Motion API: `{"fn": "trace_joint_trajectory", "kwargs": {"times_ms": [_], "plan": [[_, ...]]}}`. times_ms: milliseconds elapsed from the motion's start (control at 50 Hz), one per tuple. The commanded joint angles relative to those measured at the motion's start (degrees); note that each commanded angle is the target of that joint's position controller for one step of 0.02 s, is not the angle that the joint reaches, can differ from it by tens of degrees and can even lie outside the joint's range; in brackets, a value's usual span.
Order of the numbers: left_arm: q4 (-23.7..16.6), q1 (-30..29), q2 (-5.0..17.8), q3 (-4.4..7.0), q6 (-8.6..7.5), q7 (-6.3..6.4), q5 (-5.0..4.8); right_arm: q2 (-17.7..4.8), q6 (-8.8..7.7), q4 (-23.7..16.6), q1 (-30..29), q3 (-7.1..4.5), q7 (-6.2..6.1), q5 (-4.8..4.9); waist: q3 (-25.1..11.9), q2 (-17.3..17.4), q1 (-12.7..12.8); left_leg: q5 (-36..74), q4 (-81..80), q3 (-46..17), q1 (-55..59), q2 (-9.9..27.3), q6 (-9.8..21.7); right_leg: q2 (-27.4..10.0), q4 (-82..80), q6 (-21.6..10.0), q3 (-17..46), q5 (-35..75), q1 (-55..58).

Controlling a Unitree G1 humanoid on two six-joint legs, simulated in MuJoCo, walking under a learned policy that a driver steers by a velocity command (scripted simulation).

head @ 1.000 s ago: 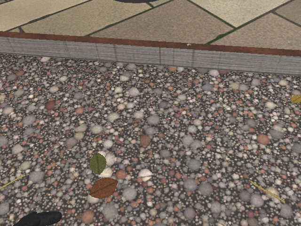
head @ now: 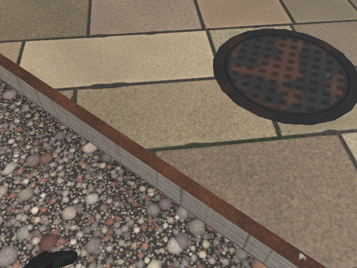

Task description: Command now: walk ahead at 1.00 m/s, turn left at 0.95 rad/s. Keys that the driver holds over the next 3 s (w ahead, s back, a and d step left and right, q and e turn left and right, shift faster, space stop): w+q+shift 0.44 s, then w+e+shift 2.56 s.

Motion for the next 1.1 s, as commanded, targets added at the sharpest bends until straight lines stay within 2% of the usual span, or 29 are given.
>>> {"fn": "trace_joint_trajectory", "kwargs": {"times_ms": [20,80,220,280,320,340,360,380,400,420,460,500,580,640,700,740,760,780,800,840,860,880,900,920,940,960,1020,1060,1100], "plan": [[1.9,11.5,5.9,2.58,0.3,0.18,1.65,-2.9,-0.89,-9.5,-8.9,-0.46,0.81,-0.98,-1.6,-4.0,6.4,6.4,2.7,-0.5,-27.5,9.6,-0.3,-17.0,-16.3,-9.2,19.8,-3.8,25.7],[5.3,9.8,2.1,1.59,-0.02,-0.8,-0.26,0.2,0.93,-11.6,-9.4,0.26,1.77,0.7,1.0,-6.5,3.4,6.3,0.6,0.7,-28.7,12.9,0.2,-15.6,-18.6,-9.0,9.8,4.0,20.0],[8.7,10.3,10.0,2.95,-0.59,0.46,0.36,-1.2,-0.74,-15.5,-21.4,0.84,4.02,-0.6,7.5,0.0,4.7,27.7,-23.9,8.9,-23.6,10.0,-0.2,-12.6,-25.2,-5.7,-9.5,21.0,16.1],[9.9,13.8,14.7,3.61,0.24,1.43,0.52,-4.0,-1.19,-16.2,-22.6,-0.57,5.01,-0.3,3.5,-5.2,2.6,24.8,-31.0,16.8,-12.3,2.1,2.7,-12.5,-16.5,-2.1,-13.9,60.7,22.2],[9.3,12.2,17.5,4.38,1.66,2.33,0.34,-7.9,-0.35,-14.4,-11.6,-2.9,4.79,0.25,-3.3,-10.4,-5.5,17.8,-30.1,17.5,0.5,-1.1,5.4,-15.2,0.5,-2.2,-13.9,81.9,23.2],[7.4,8.4,17.4,4.53,1.94,2.41,0.28,-11.6,0.41,-10.4,3.4,-5.06,4.2,0.2,-9.4,-10.3,-12.8,17.3,-31.8,13.9,18.2,-0.9,8.6,-15.5,16.6,-3.0,-12.3,82.2,14.7],[6.4,6.7,13.5,3.55,1.23,2.12,-0.2,-13.1,0.9,-6.6,12.6,-6.01,3.15,0.8,-9.6,-1.6,-15.3,23.5,-39.6,6.1,34.6,2.9,11.5,-7.4,39.6,-2.0,-12.8,35.8,0.0],[3.6,13.0,2.9,0.17,-0.98,0.99,2.47,-15.7,0.74,-7.9,8.1,-5.11,2.58,-0.48,-12.4,18.6,-4.4,32.2,-36.2,-12.7,46.3,9.4,17.4,1.3,61.7,-1.1,-7.1,-21.6,-20.6],[-0.1,13.1,6.7,-0.23,-3.46,-0.01,-0.59,-14.0,-0.14,-10.8,6.6,-4.9,2.07,-2.29,-26.7,15.4,-5.1,-0.4,-51.4,-38.7,52.9,18.4,26.7,1.2,66.2,-2.8,5.6,-19.9,-30.2],[-1.1,5.5,10.5,0.37,-4.37,-0.14,-2.1,-11.7,-1.08,-11.0,6.6,-4.93,1.88,-2.28,-19.9,4.1,-6.9,-10.6,-59.2,-41.9,45.5,17.8,21.9,-1.7,59.4,-4.3,6.7,-13.5,-31.0],[0.2,5.9,8.2,0.12,-3.23,0.44,-1.13,-7.8,-2.67,-10.8,-1.7,-3.41,2.1,-2.18,-6.1,-9.0,1.2,-2.5,-61.6,-33.1,22.6,15.3,17.8,-5.9,49.5,-3.1,5.9,-8.0,-25.0],[3.2,11.7,8.0,0.45,-0.3,0.33,-0.46,-3.8,-2.89,-10.3,-7.3,-1.89,1.47,-2.83,-1.2,-5.7,5.9,7.3,-62.9,-21.0,6.8,11.8,16.1,-10.1,44.3,-0.6,4.3,-5.5,-16.9],[0.8,6.3,-3.1,-2.89,2.92,1.09,-1.31,-0.1,-2.11,-1.6,4.1,-0.33,1.6,-1.29,4.6,3.1,1.7,17.9,-57.0,-13.2,4.2,12.4,14.8,-9.0,83.5,1.9,-0.7,-18.0,-39.2],[-6.5,-4.8,-4.1,-4.59,1.43,-0.34,-3.02,0.5,-2.68,3.8,16.2,0.39,-0.85,-1.93,2.4,-2.6,-1.8,23.3,-52.3,-13.4,31.8,18.6,10.3,-7.8,83.7,-3.0,7.1,-23.3,-66.6],[-9.3,-5.4,-5.5,-5.76,2.21,-2.3,-3.93,2.3,-0.83,5.7,11.9,1.96,-1.93,-3.14,4.6,-0.3,2.2,28.8,-54.8,-4.0,30.7,20.0,7.1,-5.5,87.8,-3.7,5.9,-23.0,-72.9],[-14.8,-10.8,-6.6,-7.34,2.36,-2.76,-2.66,1.0,0.34,5.6,5.4,2.92,-3.23,-1.33,7.9,-3.1,5.2,33.3,-61.9,4.1,19.8,18.6,2.9,-8.2,76.9,-3.7,-0.6,-22.4,-68.4],[-15.5,-11.9,-4.5,-7.6,2.04,-3.45,-1.16,-0.7,0.01,4.5,2.3,2.65,-3.43,-2.19,5.7,-6.3,5.3,41.8,-68.5,11.2,5.3,13.3,2.4,-7.6,60.3,-4.2,-10.5,-11.9,-44.8],[-12.3,-5.9,-2.9,-6.17,2.0,-3.82,-1.12,-1.7,-1.89,3.0,-0.9,2.47,-3.7,-2.86,-2.6,-3.6,7.2,73.4,-67.7,14.0,-8.5,10.4,3.5,-0.9,55.0,-6.5,-15.9,3.0,-9.9],[-11.0,-1.5,-3.1,-5.13,1.46,-3.5,-0.99,-8.9,-3.25,3.9,4.2,0.76,-2.97,-1.76,-11.4,4.5,8.7,106.7,-61.9,10.8,-6.3,14.7,5.3,1.8,55.8,-7.1,-17.1,2.8,6.6],[-5.2,15.3,7.0,-0.26,1.81,-2.69,-1.62,-15.0,-1.15,1.8,-0.5,-1.37,-2.35,-4.13,-16.6,12.9,18.8,138.6,-33.3,9.9,8.1,15.1,5.1,8.0,38.6,-11.0,-14.3,-13.9,12.2],[0.8,26.8,12.0,1.12,2.18,-3.01,-0.95,-13.2,-1.38,-2.5,-6.8,-1.51,-2.66,-4.79,-15.6,-0.5,22.3,91.3,-0.8,4.8,-0.6,8.3,2.4,4.9,23.6,-16.9,5.7,-10.8,21.5],[2.3,23.2,14.9,0.72,2.37,-2.24,1.05,-1.7,-4.02,-5.1,0.2,1.02,0.73,-3.49,-21.7,-32.0,7.8,8.7,18.3,-1.8,-13.7,-6.4,-0.2,-9.3,-2.0,-25.9,50.2,-14.9,28.5],[2.6,24.2,8.0,0.16,2.46,-1.49,0.54,-4.1,-6.66,-5.9,-0.8,0.42,3.11,-2.55,-19.8,-23.9,8.4,9.3,19.2,-8.3,-17.1,-4.2,4.0,-9.5,-14.8,-23.8,63.4,-32.3,26.7],[5.0,25.3,5.5,0.0,2.18,-1.45,-0.27,-2.3,-7.34,-8.4,-9.4,0.71,3.5,-0.76,-3.9,-14.0,9.0,6.6,21.7,-4.9,-24.9,-3.8,4.2,-10.8,-15.7,-22.2,60.4,-33.1,17.1],[6.7,24.2,2.2,-0.81,1.69,-2.11,-0.28,1.3,-7.65,-10.9,-15.7,1.99,3.16,-1.15,4.6,-1.1,7.5,2.9,22.9,-3.5,-28.5,-2.2,4.2,-9.3,-11.5,-21.2,53.8,-26.3,7.5],[7.5,21.5,-1.0,-1.98,1.14,-2.4,0.6,4.0,-7.29,-12.4,-18.1,2.67,2.99,-1.62,6.9,4.5,3.3,2.4,21.8,-2.8,-27.2,-0.1,4.4,-6.6,-8.1,-19.7,43.1,-18.9,-2.0],[5.0,10.8,-2.5,-1.99,1.26,-0.78,-1.27,3.2,-6.24,-13.4,-12.7,3.4,3.17,-1.58,6.1,0.0,-5.2,0.9,3.9,0.5,-22.4,4.2,1.2,-0.1,-11.8,-18.0,24.2,-11.6,-9.1],[5.3,12.0,-1.7,-1.85,2.19,0.9,-1.75,5.1,-6.72,-15.1,-17.5,4.93,3.31,-3.1,8.8,-0.6,-3.5,-1.0,-3.2,6.3,-23.3,3.7,-2.1,1.9,-14.0,-18.6,20.2,-9.4,-11.0],[5.5,13.2,2.7,-0.02,2.73,2.4,-2.88,5.4,-7.32,-16.6,-20.1,5.52,2.96,-3.78,3.3,3.0,-1.3,11.2,-29.9,14.5,4.6,1.9,-5.9,4.3,-21.3,-17.5,12.3,-8.6,-21.6]]}}
Next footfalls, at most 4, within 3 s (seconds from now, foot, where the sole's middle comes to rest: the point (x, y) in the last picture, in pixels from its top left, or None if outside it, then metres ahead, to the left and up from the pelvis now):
0.36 left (143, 267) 0.48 0.13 -0.76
0.84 right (145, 135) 0.96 0.13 -0.61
1.24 left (84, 79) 1.31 0.43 -0.61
1.64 right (150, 30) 1.71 0.13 -0.61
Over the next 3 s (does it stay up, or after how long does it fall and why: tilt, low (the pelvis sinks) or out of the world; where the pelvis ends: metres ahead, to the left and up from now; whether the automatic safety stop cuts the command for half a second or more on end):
stays up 2.25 -0.60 0.14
